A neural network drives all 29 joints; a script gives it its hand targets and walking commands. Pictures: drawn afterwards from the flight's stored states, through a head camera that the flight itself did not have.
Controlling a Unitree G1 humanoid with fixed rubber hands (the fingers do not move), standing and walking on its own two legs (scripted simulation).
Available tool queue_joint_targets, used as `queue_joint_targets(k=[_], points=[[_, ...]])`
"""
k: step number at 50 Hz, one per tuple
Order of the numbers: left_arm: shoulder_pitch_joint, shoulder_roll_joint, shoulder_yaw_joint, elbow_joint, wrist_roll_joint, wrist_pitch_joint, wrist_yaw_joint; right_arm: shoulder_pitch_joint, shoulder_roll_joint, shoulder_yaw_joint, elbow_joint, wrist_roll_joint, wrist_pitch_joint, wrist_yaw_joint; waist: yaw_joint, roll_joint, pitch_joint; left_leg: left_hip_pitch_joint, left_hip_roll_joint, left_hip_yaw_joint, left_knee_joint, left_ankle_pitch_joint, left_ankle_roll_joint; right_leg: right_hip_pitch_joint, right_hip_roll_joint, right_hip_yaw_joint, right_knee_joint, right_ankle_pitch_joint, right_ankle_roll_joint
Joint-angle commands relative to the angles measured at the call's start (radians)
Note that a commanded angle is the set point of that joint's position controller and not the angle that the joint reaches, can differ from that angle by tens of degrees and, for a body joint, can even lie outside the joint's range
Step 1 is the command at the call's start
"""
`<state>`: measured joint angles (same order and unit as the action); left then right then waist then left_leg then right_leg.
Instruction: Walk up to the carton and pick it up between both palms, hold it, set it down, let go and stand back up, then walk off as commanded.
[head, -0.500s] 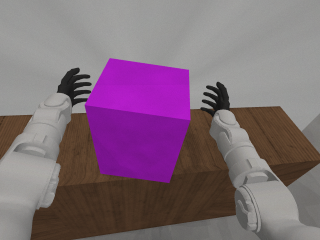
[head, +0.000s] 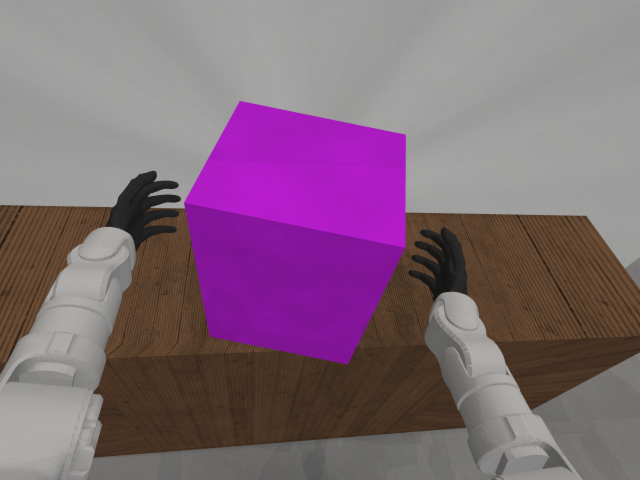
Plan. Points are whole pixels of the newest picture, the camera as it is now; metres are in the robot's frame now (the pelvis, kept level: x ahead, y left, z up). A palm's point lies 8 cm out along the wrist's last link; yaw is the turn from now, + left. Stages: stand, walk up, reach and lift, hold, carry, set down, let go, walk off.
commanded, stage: set down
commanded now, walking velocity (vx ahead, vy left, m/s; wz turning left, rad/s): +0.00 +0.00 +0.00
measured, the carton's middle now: (298, 244) +0.44 -0.03 +0.03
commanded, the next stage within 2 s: none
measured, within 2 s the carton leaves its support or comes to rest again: neither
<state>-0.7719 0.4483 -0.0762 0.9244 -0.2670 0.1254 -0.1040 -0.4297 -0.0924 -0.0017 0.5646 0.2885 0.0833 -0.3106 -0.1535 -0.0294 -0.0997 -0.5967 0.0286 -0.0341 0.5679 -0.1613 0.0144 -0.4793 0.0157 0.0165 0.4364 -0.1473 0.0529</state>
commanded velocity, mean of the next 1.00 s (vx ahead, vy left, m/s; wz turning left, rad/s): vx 0.00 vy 0.00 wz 0.00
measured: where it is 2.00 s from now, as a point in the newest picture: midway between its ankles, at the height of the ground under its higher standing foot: outside the picture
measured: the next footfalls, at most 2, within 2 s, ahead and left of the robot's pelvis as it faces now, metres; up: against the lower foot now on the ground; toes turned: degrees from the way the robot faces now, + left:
none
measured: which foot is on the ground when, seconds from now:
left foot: down 0.00-1.00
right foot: down 0.00-1.00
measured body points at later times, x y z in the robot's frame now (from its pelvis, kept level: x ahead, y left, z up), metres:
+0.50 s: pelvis +0.00 -0.01 +0.00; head +0.05 +0.03 +0.45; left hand +0.39 +0.22 +0.03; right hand +0.29 -0.21 +0.03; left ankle +0.07 +0.10 -0.73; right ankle +0.04 -0.16 -0.73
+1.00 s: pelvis +0.03 -0.01 +0.01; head +0.10 +0.03 +0.45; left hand +0.33 +0.24 -0.02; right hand +0.25 -0.20 +0.00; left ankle +0.07 +0.10 -0.73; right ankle +0.04 -0.16 -0.73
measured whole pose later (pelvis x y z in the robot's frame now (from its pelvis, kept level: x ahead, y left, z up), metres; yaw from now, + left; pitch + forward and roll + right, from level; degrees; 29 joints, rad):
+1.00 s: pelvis +0.03 -0.01 +0.01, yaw +0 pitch +7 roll -3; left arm -0.05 0.48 -0.03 0.40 -0.31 -0.01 -0.16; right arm 0.26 -0.04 0.08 0.09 0.27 -0.09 -0.33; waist -0.04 -0.03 0.02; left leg -0.45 0.03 -0.03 0.56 -0.22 0.00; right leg -0.34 0.02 0.02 0.43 -0.21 0.04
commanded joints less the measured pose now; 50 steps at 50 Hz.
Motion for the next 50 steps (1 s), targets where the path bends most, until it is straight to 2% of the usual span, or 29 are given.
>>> queue_joint_targets(k=[1,2,6,7,8,9,10,13,14,17,18,19,24,26,27,28,30,31,32,33,35,42,43,44,45,46,47,48,50], points=[[-0.217,0.202,0.090,-0.461,-0.011,0.009,-0.014,-0.215,-0.074,-0.014,-0.405,0.045,-0.073,-0.018,0.106,0.198,-0.540,0.695,-0.017,0.066,-0.083,0.126,-0.062,0.187,0.034,-0.088,-0.088,0.143,-0.046],[-0.117,0.180,0.098,-0.465,-0.002,0.023,-0.026,-0.124,-0.068,-0.016,-0.422,0.027,-0.089,-0.031,0.094,0.165,-0.524,0.727,-0.019,0.072,-0.074,0.150,-0.058,0.189,0.035,-0.088,-0.098,0.169,-0.040],[-0.218,0.232,0.088,-0.565,-0.057,0.012,-0.014,-0.202,-0.072,-0.054,-0.542,0.024,-0.069,-0.018,0.113,0.229,-0.534,0.673,-0.014,0.067,-0.084,0.089,-0.061,0.173,0.024,-0.087,-0.079,0.077,-0.062],[-0.070,0.209,0.082,-0.599,-0.043,0.012,-0.021,-0.012,-0.071,-0.054,-0.540,0.007,-0.071,-0.029,0.077,0.196,-0.518,0.742,-0.006,0.065,-0.074,0.120,-0.062,0.172,0.027,-0.086,-0.088,0.122,-0.063],[-0.148,0.231,0.078,-0.616,-0.056,0.014,-0.027,-0.089,-0.077,-0.051,-0.533,0.009,-0.054,-0.030,0.093,0.213,-0.502,0.709,0.000,0.057,-0.094,0.068,-0.069,0.161,0.024,-0.091,-0.097,0.068,-0.062],[-0.009,0.189,0.085,-0.586,-0.045,0.023,-0.032,0.049,-0.059,-0.041,-0.522,0.000,-0.053,-0.030,0.079,0.175,-0.453,0.719,-0.003,0.060,-0.099,0.066,-0.060,0.175,0.026,-0.089,-0.103,0.083,-0.062],[-0.066,0.227,0.109,-0.560,-0.043,0.008,-0.032,-0.019,-0.057,-0.038,-0.524,-0.004,-0.049,-0.027,0.117,0.215,-0.457,0.688,-0.002,0.049,-0.101,0.042,-0.062,0.172,0.010,-0.077,-0.092,0.042,-0.064],[-0.014,0.235,0.094,-0.589,-0.056,0.001,-0.029,0.050,-0.039,-0.034,-0.548,-0.010,-0.018,-0.022,0.101,0.173,-0.419,0.663,-0.002,0.046,-0.136,-0.082,-0.038,0.175,0.011,-0.076,-0.104,-0.035,-0.062],[-0.036,0.250,0.097,-0.597,-0.068,-0.014,-0.028,0.008,-0.026,-0.013,-0.556,-0.001,-0.017,-0.020,0.129,0.197,-0.414,0.637,-0.003,0.052,-0.123,-0.051,-0.036,0.196,0.003,-0.070,-0.088,-0.031,-0.071],[0.120,0.225,0.104,-0.541,-0.033,-0.013,-0.056,0.129,0.003,0.015,-0.516,-0.003,-0.016,-0.040,0.134,0.157,-0.293,0.631,-0.008,0.053,-0.153,-0.102,-0.017,0.208,-0.006,-0.062,-0.115,-0.066,-0.060],[0.001,0.283,0.115,-0.582,-0.051,-0.023,-0.049,0.067,-0.016,-0.021,-0.572,-0.027,-0.008,-0.041,0.124,0.159,-0.343,0.604,-0.016,0.063,-0.153,-0.150,-0.012,0.213,-0.012,-0.058,-0.108,-0.105,-0.060],[0.065,0.270,0.120,-0.554,-0.034,-0.037,-0.045,0.115,0.015,0.014,-0.549,-0.025,-0.015,-0.041,0.149,0.174,-0.300,0.611,-0.011,0.054,-0.157,-0.155,-0.004,0.195,-0.010,-0.053,-0.110,-0.114,-0.065],[0.195,0.265,0.129,-0.572,-0.037,-0.065,-0.059,0.213,0.015,0.005,-0.595,-0.061,-0.056,-0.055,0.144,0.165,-0.256,0.611,-0.008,0.055,-0.142,-0.147,-0.013,0.209,-0.019,-0.048,-0.101,-0.115,-0.067],[0.291,0.243,0.120,-0.614,-0.039,-0.072,-0.066,0.321,0.032,0.029,-0.633,-0.059,-0.075,-0.052,0.139,0.138,-0.247,0.630,-0.004,0.062,-0.140,-0.096,-0.016,0.212,-0.014,-0.048,-0.118,-0.081,-0.071],[0.209,0.272,0.130,-0.672,-0.061,-0.083,-0.055,0.229,0.018,0.005,-0.691,-0.058,-0.078,-0.056,0.161,0.167,-0.303,0.621,-0.016,0.078,-0.120,-0.057,-0.013,0.203,-0.011,-0.058,-0.097,-0.077,-0.066],[0.325,0.257,0.135,-0.651,-0.034,-0.099,-0.060,0.372,0.052,0.042,-0.647,-0.082,-0.086,-0.055,0.163,0.151,-0.234,0.637,-0.002,0.048,-0.125,-0.060,-0.011,0.211,-0.020,-0.045,-0.103,-0.063,-0.072],[0.249,0.277,0.126,-0.682,-0.051,-0.107,-0.060,0.283,0.019,0.009,-0.669,-0.082,-0.105,-0.056,0.153,0.199,-0.272,0.593,-0.007,0.069,-0.110,-0.046,-0.028,0.206,-0.017,-0.049,-0.092,-0.066,-0.074],[0.353,0.266,0.131,-0.707,-0.053,-0.125,-0.056,0.363,0.041,0.038,-0.712,-0.085,-0.116,-0.055,0.166,0.144,-0.261,0.604,-0.007,0.068,-0.111,-0.066,-0.011,0.184,-0.021,-0.048,-0.099,-0.093,-0.067],[0.425,0.234,0.124,-0.722,-0.048,-0.127,-0.059,0.452,0.042,0.051,-0.716,-0.080,-0.143,-0.046,0.191,0.195,-0.271,0.655,0.005,0.047,-0.106,-0.017,-0.027,0.187,-0.008,-0.055,-0.096,-0.047,-0.077],[0.474,0.249,0.130,-0.763,-0.055,-0.138,-0.060,0.473,0.020,0.033,-0.726,-0.080,-0.156,-0.043,0.180,0.190,-0.281,0.656,0.006,0.053,-0.092,0.043,-0.043,0.205,0.000,-0.062,-0.084,-0.007,-0.075],[0.375,0.257,0.112,-0.731,-0.081,-0.150,-0.054,0.390,0.023,0.039,-0.734,-0.085,-0.142,-0.043,0.167,0.178,-0.236,0.607,0.014,0.035,-0.098,-0.049,-0.022,0.179,-0.013,-0.051,-0.084,-0.082,-0.077],[0.638,0.249,0.138,-0.776,-0.058,-0.193,-0.057,0.656,0.033,0.068,-0.654,-0.087,-0.199,-0.020,0.196,0.207,-0.190,0.647,0.021,0.022,-0.090,0.057,-0.051,0.208,0.000,-0.040,-0.071,-0.014,-0.083],[0.614,0.247,0.144,-0.830,-0.050,-0.196,-0.055,0.652,0.045,0.054,-0.661,-0.096,-0.204,-0.029,0.175,0.212,-0.187,0.667,0.026,0.021,-0.096,0.075,-0.053,0.221,-0.005,-0.037,-0.076,0.004,-0.080],[0.609,0.238,0.141,-0.837,-0.052,-0.196,-0.053,0.590,0.028,0.054,-0.685,-0.087,-0.216,-0.028,0.195,0.218,-0.203,0.651,0.018,0.027,-0.093,0.086,-0.055,0.218,-0.001,-0.045,-0.073,0.000,-0.081],[0.682,0.227,0.124,-0.779,-0.038,-0.193,-0.061,0.662,0.004,0.050,-0.639,-0.089,-0.227,-0.025,0.164,0.225,-0.155,0.663,0.023,0.011,-0.101,0.072,-0.059,0.199,-0.001,-0.049,-0.087,-0.011,-0.086],[0.723,0.240,0.165,-0.796,-0.033,-0.203,-0.060,0.682,-0.001,0.061,-0.670,-0.089,-0.250,-0.014,0.204,0.220,-0.198,0.675,0.013,0.021,-0.085,0.138,-0.060,0.225,0.004,-0.047,-0.072,0.013,-0.076],[0.731,0.228,0.146,-0.804,-0.036,-0.205,-0.054,0.675,0.007,0.042,-0.650,-0.095,-0.260,-0.013,0.190,0.206,-0.203,0.686,0.018,0.023,-0.087,0.145,-0.062,0.210,0.005,-0.050,-0.069,0.031,-0.082],[0.704,0.215,0.146,-0.836,-0.022,-0.213,-0.048,0.671,-0.002,0.032,-0.641,-0.086,-0.270,0.004,0.185,0.261,-0.204,0.706,0.027,-0.007,-0.101,0.144,-0.083,0.190,0.008,-0.051,-0.068,0.002,-0.088],[0.746,0.229,0.178,-0.899,-0.026,-0.227,-0.051,0.730,0.020,0.042,-0.648,-0.104,-0.290,0.006,0.211,0.243,-0.196,0.713,0.035,-0.008,-0.089,0.234,-0.092,0.207,0.012,-0.050,-0.066,0.060,-0.080]])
